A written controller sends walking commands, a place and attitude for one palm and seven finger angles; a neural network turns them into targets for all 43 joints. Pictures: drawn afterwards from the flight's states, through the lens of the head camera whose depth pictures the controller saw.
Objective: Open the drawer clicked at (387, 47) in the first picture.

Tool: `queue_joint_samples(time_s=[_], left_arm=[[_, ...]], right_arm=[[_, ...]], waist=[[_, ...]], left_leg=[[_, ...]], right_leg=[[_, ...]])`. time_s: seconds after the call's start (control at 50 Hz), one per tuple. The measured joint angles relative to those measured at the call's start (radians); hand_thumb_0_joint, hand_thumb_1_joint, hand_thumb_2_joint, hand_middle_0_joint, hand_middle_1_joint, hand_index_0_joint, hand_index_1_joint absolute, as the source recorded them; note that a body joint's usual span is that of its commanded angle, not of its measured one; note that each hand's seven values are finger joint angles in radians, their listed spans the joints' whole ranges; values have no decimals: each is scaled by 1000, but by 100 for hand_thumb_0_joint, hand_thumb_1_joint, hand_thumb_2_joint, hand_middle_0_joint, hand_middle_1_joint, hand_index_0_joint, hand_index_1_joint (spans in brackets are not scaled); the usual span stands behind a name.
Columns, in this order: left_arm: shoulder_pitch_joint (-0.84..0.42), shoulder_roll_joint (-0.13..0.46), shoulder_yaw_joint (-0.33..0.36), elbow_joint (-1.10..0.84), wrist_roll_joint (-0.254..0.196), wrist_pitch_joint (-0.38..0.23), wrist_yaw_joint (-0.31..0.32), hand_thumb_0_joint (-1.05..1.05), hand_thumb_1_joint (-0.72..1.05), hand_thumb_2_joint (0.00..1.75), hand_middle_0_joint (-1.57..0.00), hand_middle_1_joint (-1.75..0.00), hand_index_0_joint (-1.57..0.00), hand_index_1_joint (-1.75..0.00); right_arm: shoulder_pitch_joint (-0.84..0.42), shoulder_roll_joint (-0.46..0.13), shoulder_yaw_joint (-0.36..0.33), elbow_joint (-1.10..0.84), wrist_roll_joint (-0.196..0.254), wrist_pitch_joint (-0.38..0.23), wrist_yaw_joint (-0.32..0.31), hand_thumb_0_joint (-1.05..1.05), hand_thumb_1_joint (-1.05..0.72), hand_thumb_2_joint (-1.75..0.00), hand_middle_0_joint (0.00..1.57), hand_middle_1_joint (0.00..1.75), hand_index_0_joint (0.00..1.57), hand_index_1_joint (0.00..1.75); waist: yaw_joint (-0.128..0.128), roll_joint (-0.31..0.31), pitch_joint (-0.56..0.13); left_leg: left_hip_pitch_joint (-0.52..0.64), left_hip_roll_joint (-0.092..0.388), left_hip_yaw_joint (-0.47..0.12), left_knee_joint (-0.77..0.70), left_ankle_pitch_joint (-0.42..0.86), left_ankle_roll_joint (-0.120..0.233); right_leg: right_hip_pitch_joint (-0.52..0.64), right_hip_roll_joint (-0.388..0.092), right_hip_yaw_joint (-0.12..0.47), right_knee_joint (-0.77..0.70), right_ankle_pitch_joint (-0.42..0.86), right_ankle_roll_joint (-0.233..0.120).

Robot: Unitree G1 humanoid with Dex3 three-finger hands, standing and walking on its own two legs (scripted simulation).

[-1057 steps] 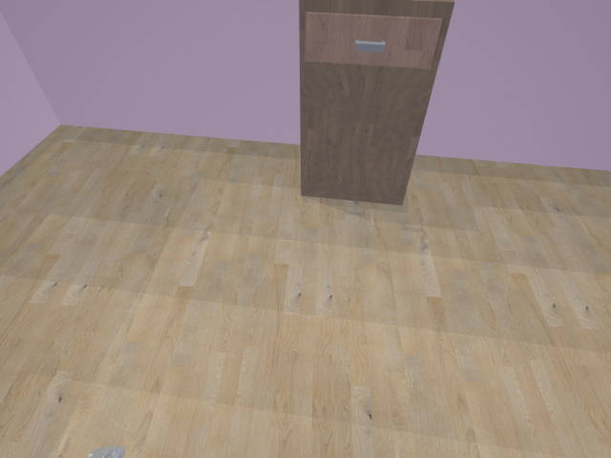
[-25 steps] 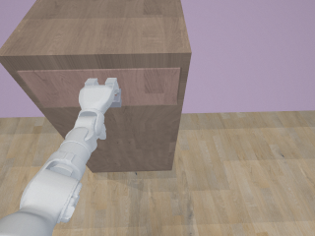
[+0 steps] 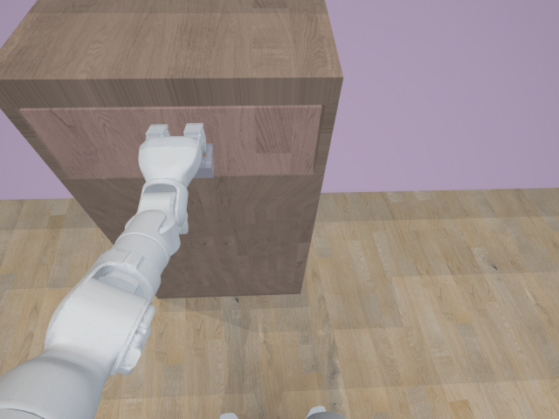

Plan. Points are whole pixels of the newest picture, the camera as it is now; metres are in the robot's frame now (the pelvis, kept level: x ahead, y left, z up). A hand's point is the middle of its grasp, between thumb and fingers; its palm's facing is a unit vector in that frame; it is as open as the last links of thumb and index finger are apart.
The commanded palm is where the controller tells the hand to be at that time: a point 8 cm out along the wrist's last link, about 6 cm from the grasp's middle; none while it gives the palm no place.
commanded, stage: lower the fingers behind the handle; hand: left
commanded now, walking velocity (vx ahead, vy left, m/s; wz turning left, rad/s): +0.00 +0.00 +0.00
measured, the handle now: (182, 158) +0.53 +0.14 +0.03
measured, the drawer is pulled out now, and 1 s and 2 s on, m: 0.00 0.00 0.00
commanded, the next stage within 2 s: lift the fingers back up to retry in 0.30 s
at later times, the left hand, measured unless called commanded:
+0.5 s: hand (180, 180) +0.48 +0.14 +0.03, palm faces -0.01 -0.01 -1.00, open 13.8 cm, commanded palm +0.46 +0.14 +0.09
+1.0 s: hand (174, 163) +0.49 +0.14 +0.07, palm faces +0.00 -0.05 -1.00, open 13.5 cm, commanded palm +0.47 +0.14 +0.15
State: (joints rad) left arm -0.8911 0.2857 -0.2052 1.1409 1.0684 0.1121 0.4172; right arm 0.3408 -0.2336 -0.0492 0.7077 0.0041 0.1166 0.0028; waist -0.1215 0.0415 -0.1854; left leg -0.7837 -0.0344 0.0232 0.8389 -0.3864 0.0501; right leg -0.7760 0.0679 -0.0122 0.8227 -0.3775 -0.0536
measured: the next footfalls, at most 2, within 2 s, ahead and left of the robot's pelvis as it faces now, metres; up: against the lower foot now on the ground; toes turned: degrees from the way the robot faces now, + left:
none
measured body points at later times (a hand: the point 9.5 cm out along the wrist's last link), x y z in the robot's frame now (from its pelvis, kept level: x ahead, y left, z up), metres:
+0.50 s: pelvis -0.01 +0.01 +0.00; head +0.07 +0.00 +0.44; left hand +0.48 +0.13 +0.09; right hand +0.01 -0.26 -0.13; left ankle +0.00 +0.09 -0.70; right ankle +0.00 -0.09 -0.70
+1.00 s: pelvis +0.02 +0.01 +0.02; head +0.08 -0.01 +0.47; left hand +0.48 +0.14 +0.12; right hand +0.06 -0.26 -0.12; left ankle +0.00 +0.09 -0.70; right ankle +0.00 -0.09 -0.70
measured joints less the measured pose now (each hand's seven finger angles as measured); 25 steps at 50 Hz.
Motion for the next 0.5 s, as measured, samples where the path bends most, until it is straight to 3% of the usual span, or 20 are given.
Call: queue_joint_samples(time_s=[0.5], left_arm=[[-22, 5, -4, -3, -9, 21, -19, 0, -49, 30, -31, -122, -30, -126]], right_arm=[[-1, 5, 13, -13, 5, -1, -15, 0, -91, -90, 20, 30, 20, 30]], waist=[[-13, 4, 12]], left_leg=[[-18, -1, 3, 12, 6, 8]], right_leg=[[-15, -2, 1, 5, 9, 8]])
